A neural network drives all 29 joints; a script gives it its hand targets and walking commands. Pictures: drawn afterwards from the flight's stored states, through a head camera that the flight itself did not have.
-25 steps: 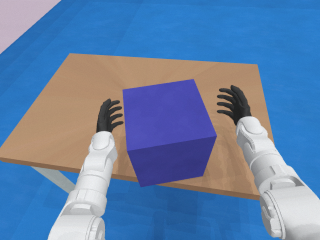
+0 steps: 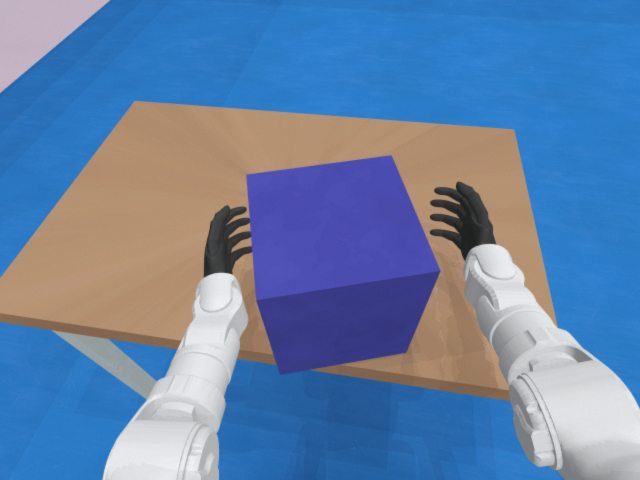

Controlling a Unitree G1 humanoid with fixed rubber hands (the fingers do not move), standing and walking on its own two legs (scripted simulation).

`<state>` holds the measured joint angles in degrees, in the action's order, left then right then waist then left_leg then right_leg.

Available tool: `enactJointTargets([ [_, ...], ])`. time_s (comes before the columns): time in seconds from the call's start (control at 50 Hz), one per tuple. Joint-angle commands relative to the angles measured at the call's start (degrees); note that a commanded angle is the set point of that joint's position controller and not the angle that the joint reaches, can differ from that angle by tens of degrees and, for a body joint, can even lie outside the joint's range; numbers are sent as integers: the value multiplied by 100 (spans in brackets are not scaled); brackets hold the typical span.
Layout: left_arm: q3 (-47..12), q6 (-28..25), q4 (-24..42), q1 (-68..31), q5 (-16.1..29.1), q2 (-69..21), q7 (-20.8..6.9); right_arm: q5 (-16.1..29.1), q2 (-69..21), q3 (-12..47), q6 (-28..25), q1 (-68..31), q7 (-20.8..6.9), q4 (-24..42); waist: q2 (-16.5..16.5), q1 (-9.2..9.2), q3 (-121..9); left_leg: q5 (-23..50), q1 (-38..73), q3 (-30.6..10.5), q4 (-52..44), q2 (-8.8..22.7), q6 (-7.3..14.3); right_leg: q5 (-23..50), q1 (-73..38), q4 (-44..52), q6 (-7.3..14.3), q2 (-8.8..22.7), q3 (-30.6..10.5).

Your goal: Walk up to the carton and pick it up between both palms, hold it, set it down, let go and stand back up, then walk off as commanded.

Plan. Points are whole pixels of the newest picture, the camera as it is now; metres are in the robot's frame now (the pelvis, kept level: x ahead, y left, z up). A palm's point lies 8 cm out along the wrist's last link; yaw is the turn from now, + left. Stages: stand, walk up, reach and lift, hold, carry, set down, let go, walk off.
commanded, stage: reach and lift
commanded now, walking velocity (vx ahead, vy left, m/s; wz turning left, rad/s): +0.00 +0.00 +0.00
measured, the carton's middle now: (332, 271) +0.39 +0.07 +0.01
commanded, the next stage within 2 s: none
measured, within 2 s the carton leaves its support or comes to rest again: leaves its support in 1.56 s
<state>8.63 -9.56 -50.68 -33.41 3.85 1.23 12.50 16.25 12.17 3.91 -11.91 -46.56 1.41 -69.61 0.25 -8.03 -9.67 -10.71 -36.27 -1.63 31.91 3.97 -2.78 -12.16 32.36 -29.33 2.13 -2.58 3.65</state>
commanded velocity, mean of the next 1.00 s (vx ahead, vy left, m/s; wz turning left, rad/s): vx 0.00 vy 0.00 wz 0.00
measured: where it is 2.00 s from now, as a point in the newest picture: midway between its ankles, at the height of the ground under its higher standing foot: outside the picture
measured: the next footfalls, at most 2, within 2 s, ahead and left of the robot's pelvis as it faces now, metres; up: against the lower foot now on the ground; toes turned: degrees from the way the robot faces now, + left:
none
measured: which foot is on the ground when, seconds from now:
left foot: down 0.00-1.00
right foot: down 0.00-1.00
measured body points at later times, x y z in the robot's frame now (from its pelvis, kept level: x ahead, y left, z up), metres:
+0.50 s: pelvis +0.00 +0.00 +0.01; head +0.06 +0.01 +0.45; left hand +0.37 +0.20 +0.05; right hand +0.44 -0.08 +0.05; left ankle +0.04 +0.14 -0.73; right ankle +0.01 -0.10 -0.73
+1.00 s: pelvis +0.00 +0.00 +0.01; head +0.05 +0.01 +0.46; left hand +0.37 +0.19 +0.05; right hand +0.43 -0.08 +0.05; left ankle +0.04 +0.14 -0.73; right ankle +0.01 -0.10 -0.73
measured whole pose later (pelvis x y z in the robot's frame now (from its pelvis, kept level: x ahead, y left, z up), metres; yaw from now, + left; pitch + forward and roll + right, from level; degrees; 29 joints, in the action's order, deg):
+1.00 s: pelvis +0.00 +0.00 +0.01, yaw +1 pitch +8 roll -1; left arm 27.2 -8.6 -43.3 -31.8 -18.1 -9.6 7.6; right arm -15.8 -1.6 -21.9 -13.1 -42.2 2.0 -63.0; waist -0.7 -5.8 -3.5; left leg -7.6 -24.1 -1.7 23.3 3.0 -2.6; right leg -10.2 20.7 -22.4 2.1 -1.8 3.9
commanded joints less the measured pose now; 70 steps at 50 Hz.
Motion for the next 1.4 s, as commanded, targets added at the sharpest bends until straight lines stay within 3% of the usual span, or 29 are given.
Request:
enactJointTargets([
  [0.0,-91,-404,1205,-2753,-236,-61,-69,-169,166,-144,-273,-2887,-50,1362,-272,-78,-3496,1918,1714,394,-19,-334,-65,966,-1520,253,-302,-81,-277],
  [0.04,-87,-364,1159,-2791,-365,-211,-31,-411,71,-361,-182,-2924,-18,1114,-203,-73,-3446,1612,1574,371,-147,-312,-42,600,-1384,331,-239,-54,-310],
  [0.06,-192,-362,1352,-2871,-432,-443,-43,-537,-19,-446,-203,-2801,-20,1035,-26,105,-3565,2018,1969,370,-101,-300,-123,994,-1448,325,-215,-82,-179],
  [0.08,-14,-297,971,-2565,-437,-342,-70,-618,-29,-554,-170,-2890,30,1217,-252,-8,-3424,1995,1778,391,-120,-304,-61,1014,-1466,400,-229,-68,-244],
  [0.1,-31,-317,1555,-2549,-602,-477,-43,-758,4,-770,-331,-2769,86,1525,-66,135,-3848,2328,2220,330,-89,-297,-169,1319,-1458,430,-218,-140,-141],
  [0.14,47,-320,1487,-2696,-644,-538,-79,-1132,-78,-1000,-416,-2799,169,1560,-281,258,-3914,2459,2189,321,-67,-319,-125,1783,-1662,394,-254,-119,-148],
  [0.22,313,-131,1625,-2836,-961,-522,-56,-1527,-45,-1336,-456,-2816,349,1598,-296,225,-3784,2501,2242,431,-178,-365,-121,2054,-2129,469,-280,-56,-216],
  [0.24,299,-119,1618,-2633,-1013,-678,-85,-1547,-252,-1337,-399,-2614,351,1363,-308,305,-3669,2588,2174,400,-185,-377,-115,2207,-2257,472,-305,-45,-236],
  [0.36,266,28,1997,-2499,-1239,-968,-3,-1463,-537,-1238,-367,-2588,313,1802,102,48,-3679,2895,2583,432,-250,-271,-135,1876,-2104,611,-145,-125,-172],
  [0.46,204,213,2026,-2572,-1290,-1255,44,-1553,-733,-1306,-193,-2587,266,1783,31,138,-3127,2121,2563,450,-475,-277,-74,950,-1888,883,-99,-116,-136],
  [0.52,378,203,1933,-2777,-1304,-1053,66,-1600,-798,-1247,-111,-2665,258,1835,-305,-28,-3342,2044,2363,490,-443,-248,75,1083,-1991,754,-179,-34,-236],
  [0.56,266,105,2176,-2790,-1280,-1203,60,-1602,-849,-1229,-206,-2633,256,2033,-25,10,-3662,2337,2376,554,-353,-268,29,1586,-2157,612,-178,17,-246],
  [0.58,286,59,1964,-2862,-1334,-1280,41,-1632,-1036,-1176,-208,-2803,199,2086,-189,-73,-3646,2153,2273,520,-355,-293,66,1345,-2195,623,-169,-4,-230],
  [0.64,240,94,2025,-3047,-1353,-1251,83,-1760,-980,-1419,-143,-2759,205,1828,-72,91,-3407,1883,2497,468,-481,-242,55,995,-1914,708,-147,-32,-147],
  [0.66,422,181,1840,-2717,-1472,-1174,53,-1757,-912,-1435,-78,-2713,219,1780,-66,-14,-3133,1814,2386,528,-467,-281,70,959,-2005,733,-169,26,-208],
  [0.7,269,115,1671,-2990,-1228,-1328,-29,-1826,-1187,-1412,-105,-2940,198,1975,-142,124,-3270,1668,2225,542,-485,-309,69,844,-2010,728,-179,63,-174],
  [0.78,515,99,1631,-2888,-1697,-1670,-203,-2257,-1604,-1617,-171,-2754,84,1672,-227,33,-3131,1958,2340,611,-500,-346,65,1287,-2204,690,-150,38,-161],
  [0.84,279,-2,1526,-3081,-2085,-2723,-583,-2757,-3091,-1421,-368,-2811,-214,1650,-302,77,-3298,2096,2256,552,-597,-414,105,1763,-2739,667,-243,107,-149],
  [0.88,-112,-118,1406,-3334,-2313,-3833,-985,-3251,-4250,-1186,-517,-2782,-475,1753,-274,166,-3295,2183,2438,660,-661,-445,57,2036,-2837,678,-233,162,-74],
  [0.94,-300,-196,1182,-3057,-2461,-3781,-1116,-3686,-4432,-1235,-811,-2312,-567,1484,-57,379,-3100,2316,2438,686,-795,-421,32,2511,-3241,672,-263,151,0],
  [0.98,-379,-208,1182,-3000,-2446,-3828,-1123,-3698,-4483,-1268,-1011,-2418,-574,1385,-154,389,-3012,2382,2515,699,-851,-390,47,2563,-3144,748,-275,99,65],
  [1.02,-97,-180,1006,-2732,-2586,-3699,-1124,-3719,-4447,-1234,-1010,-2224,-607,1295,-10,154,-2471,2177,2299,817,-993,-392,61,2343,-3227,807,-272,166,-47],
  [1.08,-46,-10,1033,-2597,-2679,-3806,-1087,-3718,-4201,-1481,-974,-2146,-694,1021,136,112,-1783,1969,2737,811,-1207,-289,36,1108,-2738,1213,-140,-13,196],
  [1.1,-101,65,1095,-2344,-2736,-3801,-1068,-3830,-4160,-1660,-984,-2097,-671,1069,144,235,-1741,1962,2977,779,-1255,-254,27,943,-2548,1330,-73,-74,265],
  [1.16,21,77,1118,-2363,-2749,-3640,-1062,-3924,-4194,-1483,-1002,-2153,-641,1003,11,66,-1774,2217,2699,855,-1214,-302,66,1431,-2810,1288,-156,28,157],
  [1.24,-245,35,1188,-2353,-2600,-3739,-1153,-3834,-4323,-1467,-1170,-2107,-560,1110,-80,335,-2351,2373,2744,826,-1136,-301,137,2104,-3058,1154,-246,95,183],
  [1.32,-444,-135,1421,-2247,-2583,-3962,-1092,-3698,-4434,-941,-1380,-2114,-500,1253,-47,168,-2765,3079,2831,810,-976,-299,68,2866,-3207,1013,-234,19,172],
  [1.36,-577,-194,1523,-2581,-2529,-3968,-1079,-3697,-4322,-1075,-1540,-2443,-450,1272,67,332,-2783,3029,2744,733,-967,-265,34,2807,-3188,985,-224,-12,218],
  [1.38,-579,-237,1372,-2340,-2562,-3923,-1112,-3698,-4426,-839,-1582,-2373,-420,1306,-19,242,-2729,3009,2734,753,-946,-294,77,2978,-3234,1003,-243,41,154],
])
